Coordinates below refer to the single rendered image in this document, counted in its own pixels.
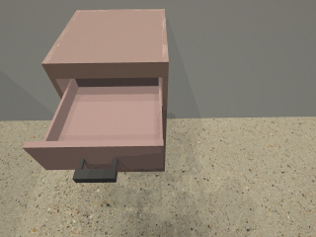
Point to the handle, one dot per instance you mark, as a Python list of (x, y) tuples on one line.
[(95, 175)]

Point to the drawer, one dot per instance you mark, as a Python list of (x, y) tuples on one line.
[(99, 119)]

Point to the cabinet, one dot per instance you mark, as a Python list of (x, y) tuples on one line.
[(117, 43)]

